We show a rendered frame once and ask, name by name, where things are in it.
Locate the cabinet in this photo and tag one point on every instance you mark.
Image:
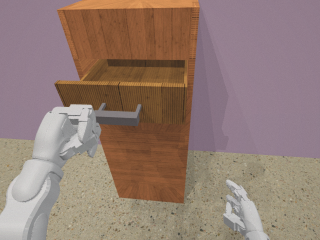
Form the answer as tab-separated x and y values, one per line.
148	161

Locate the robot left hand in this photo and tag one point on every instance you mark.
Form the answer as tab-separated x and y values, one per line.
76	123

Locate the drawer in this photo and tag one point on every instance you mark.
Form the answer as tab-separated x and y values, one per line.
159	86

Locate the handle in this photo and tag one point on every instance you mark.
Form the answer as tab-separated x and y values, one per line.
123	118

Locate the robot left forearm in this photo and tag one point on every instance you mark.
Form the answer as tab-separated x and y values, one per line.
29	200

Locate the robot right hand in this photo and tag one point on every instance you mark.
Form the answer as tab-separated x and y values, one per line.
246	217

